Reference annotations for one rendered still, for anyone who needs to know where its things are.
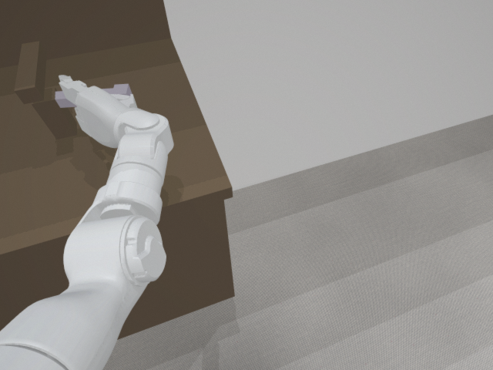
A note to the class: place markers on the tap lever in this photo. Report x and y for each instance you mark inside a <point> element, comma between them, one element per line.
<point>122,89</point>

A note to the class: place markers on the left robot upper arm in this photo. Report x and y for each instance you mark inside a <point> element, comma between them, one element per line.
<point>109,264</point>

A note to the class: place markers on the left robot forearm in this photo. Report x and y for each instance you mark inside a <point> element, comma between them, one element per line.
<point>138,170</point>

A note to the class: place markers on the counter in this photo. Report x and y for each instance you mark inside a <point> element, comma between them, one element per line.
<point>51,170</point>

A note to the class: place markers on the robot left hand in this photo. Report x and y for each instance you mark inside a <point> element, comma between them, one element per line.
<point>96,110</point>

